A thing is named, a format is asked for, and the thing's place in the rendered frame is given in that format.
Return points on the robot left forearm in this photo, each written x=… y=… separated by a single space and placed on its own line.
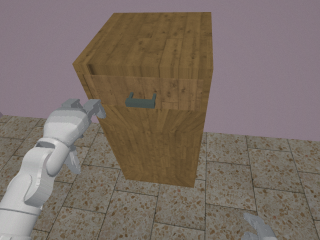
x=30 y=188

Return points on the robot right hand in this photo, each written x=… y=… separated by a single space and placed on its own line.
x=264 y=231

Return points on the cabinet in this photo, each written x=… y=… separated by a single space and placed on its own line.
x=155 y=145

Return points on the drawer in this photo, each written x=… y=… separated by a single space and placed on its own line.
x=171 y=93

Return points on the handle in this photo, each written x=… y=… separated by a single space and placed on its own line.
x=140 y=103

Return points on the robot left hand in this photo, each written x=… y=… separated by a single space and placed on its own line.
x=68 y=122

